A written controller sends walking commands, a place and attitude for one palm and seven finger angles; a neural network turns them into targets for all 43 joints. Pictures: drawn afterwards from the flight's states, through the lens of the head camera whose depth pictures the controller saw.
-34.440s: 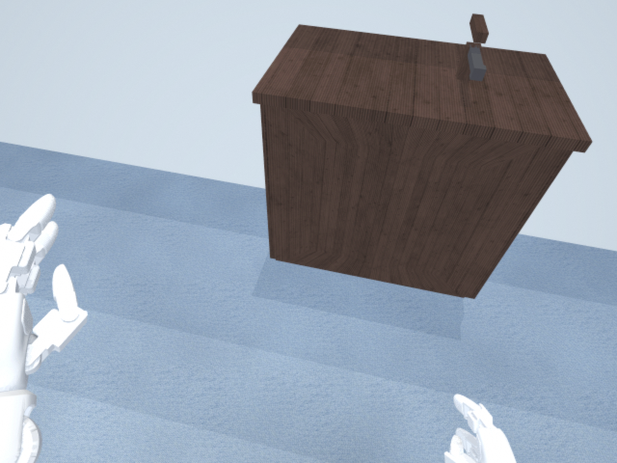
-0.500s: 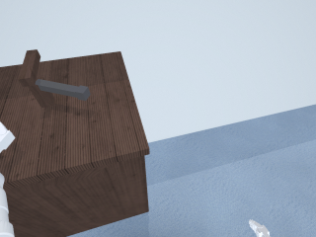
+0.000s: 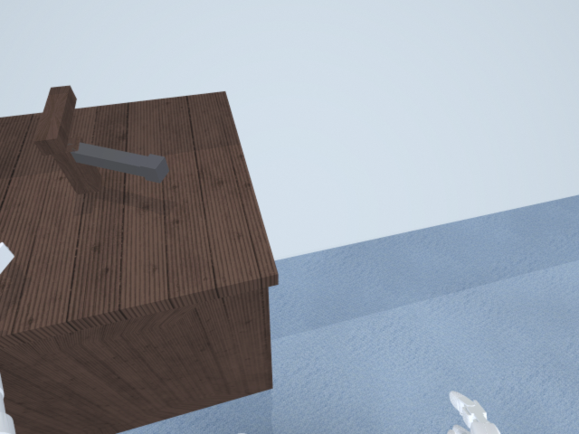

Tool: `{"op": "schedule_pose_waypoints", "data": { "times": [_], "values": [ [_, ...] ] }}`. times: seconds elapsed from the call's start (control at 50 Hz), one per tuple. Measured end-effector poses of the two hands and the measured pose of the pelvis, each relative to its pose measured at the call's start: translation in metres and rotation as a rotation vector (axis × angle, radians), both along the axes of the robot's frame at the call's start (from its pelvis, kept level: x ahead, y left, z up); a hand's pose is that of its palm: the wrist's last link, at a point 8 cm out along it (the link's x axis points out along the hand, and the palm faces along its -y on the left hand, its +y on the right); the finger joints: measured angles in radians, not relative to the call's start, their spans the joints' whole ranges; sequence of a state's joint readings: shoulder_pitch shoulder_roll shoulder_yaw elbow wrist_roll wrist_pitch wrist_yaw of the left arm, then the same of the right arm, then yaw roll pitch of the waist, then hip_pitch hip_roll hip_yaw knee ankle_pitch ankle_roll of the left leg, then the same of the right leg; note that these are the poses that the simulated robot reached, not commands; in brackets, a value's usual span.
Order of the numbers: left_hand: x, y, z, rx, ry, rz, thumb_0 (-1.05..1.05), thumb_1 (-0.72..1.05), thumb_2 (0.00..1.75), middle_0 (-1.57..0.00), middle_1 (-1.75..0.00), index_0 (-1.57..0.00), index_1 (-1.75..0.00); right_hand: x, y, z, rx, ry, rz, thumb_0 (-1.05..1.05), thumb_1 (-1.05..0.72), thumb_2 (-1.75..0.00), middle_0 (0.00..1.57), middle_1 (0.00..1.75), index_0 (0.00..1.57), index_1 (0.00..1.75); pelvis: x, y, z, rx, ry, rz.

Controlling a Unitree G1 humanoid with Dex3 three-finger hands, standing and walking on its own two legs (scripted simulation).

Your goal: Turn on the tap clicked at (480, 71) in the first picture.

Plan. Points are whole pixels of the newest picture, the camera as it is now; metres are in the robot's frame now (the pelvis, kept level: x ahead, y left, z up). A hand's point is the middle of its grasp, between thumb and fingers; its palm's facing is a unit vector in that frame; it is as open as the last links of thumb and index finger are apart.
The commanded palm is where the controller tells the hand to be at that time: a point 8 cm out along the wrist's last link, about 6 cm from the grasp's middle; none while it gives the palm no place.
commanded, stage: push the lever round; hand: left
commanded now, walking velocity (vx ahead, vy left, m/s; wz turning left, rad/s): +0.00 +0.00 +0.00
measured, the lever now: (155, 168) +0.44 +0.24 +0.12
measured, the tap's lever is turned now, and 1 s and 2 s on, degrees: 60 60 60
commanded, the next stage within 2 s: none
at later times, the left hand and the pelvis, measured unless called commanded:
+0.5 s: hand (27, 244) +0.30 +0.36 +0.11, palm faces +0.57 -0.82 -0.05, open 7.8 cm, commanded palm +0.25 +0.39 +0.11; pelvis -0.01 -0.01 +0.00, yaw +0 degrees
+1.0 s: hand (58, 238) +0.31 +0.33 +0.11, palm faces +0.58 -0.82 -0.04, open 7.8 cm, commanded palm +0.27 +0.35 +0.11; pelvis -0.01 -0.01 +0.00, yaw +1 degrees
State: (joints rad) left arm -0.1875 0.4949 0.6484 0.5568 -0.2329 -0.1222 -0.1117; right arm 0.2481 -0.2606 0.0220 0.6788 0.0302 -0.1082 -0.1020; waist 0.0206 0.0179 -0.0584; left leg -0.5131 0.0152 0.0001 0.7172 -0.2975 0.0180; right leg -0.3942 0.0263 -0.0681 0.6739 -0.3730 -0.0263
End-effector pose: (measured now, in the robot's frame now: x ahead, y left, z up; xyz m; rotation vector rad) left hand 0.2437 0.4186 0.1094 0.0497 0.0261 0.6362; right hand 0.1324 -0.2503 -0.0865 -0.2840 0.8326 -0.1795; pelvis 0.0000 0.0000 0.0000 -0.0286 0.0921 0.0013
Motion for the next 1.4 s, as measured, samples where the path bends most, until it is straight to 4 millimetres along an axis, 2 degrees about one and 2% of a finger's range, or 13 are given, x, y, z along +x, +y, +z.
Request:
{"op": "schedule_pose_waypoints", "data": {
  "times": [0.12, 0.32, 0.58, 0.8, 0.98, 1.16, 1.4],
  "values": [
    [-0.001, 0.000, 0.000, 0.003, 0.003, -0.008, 0.02, 0.90, 0.90, -0.15, -0.15, -0.15, -0.15, 0.006, 0.000, -0.001, -0.018, 0.001, 0.023, 0.01, -0.90, -0.90, 0.21, 0.30, 0.20, 0.30, -0.004, -0.002, -0.001, -0.005, -0.001, 0.015],
    [0.013, -0.017, 0.002, -0.003, 0.001, -0.049, 0.02, 0.90, 0.90, -0.16, -0.15, -0.15, -0.15, 0.001, -0.003, 0.001, -0.001, -0.018, 0.005, 0.01, -0.90, -0.90, 0.21, 0.30, 0.20, 0.30, -0.006, -0.005, 0.000, -0.001, -0.001, 0.005],
    [0.007, -0.030, 0.003, 0.010, -0.014, -0.034, 0.02, 0.90, 0.90, -0.16, -0.15, -0.15, -0.15, -0.014, -0.010, -0.004, 0.004, 0.012, -0.020, 0.01, -0.90, -0.90, 0.21, 0.30, 0.20, 0.30, -0.007, -0.008, 0.000, 0.002, -0.014, -0.001],
    [0.004, -0.037, 0.001, -0.005, -0.009, -0.024, 0.02, 0.90, 0.90, -0.16, -0.15, -0.15, -0.15, -0.009, -0.010, -0.002, 0.004, -0.014, -0.014, 0.01, -0.90, -0.90, 0.21, 0.30, 0.20, 0.30, -0.011, -0.011, 0.000, 0.003, -0.022, 0.002],
    [0.019, -0.056, 0.002, -0.002, -0.021, -0.021, 0.02, 0.90, 0.90, -0.15, -0.15, -0.15, -0.15, -0.003, -0.005, -0.002, 0.006, -0.021, 0.005, 0.01, -0.90, -0.90, 0.21, 0.30, 0.20, 0.30, -0.013, -0.010, 0.000, 0.000, -0.022, 0.012],
    [0.037, -0.073, -0.001, -0.010, -0.001, 0.026, 0.02, 0.90, 0.90, -0.16, -0.15, -0.15, -0.15, -0.001, 0.001, -0.002, 0.022, -0.009, -0.004, 0.01, -0.90, -0.90, 0.21, 0.30, 0.20, 0.30, -0.006, -0.009, 0.003, 0.005, -0.020, 0.002],
    [0.038, -0.081, -0.002, -0.010, 0.002, 0.084, 0.02, 0.90, 0.90, -0.16, -0.15, -0.15, -0.15, 0.004, -0.003, -0.004, 0.014, 0.030, -0.021, 0.01, -0.90, -0.90, 0.21, 0.30, 0.20, 0.30, 0.005, -0.008, 0.005, 0.008, -0.025, 0.000]
  ]
}}
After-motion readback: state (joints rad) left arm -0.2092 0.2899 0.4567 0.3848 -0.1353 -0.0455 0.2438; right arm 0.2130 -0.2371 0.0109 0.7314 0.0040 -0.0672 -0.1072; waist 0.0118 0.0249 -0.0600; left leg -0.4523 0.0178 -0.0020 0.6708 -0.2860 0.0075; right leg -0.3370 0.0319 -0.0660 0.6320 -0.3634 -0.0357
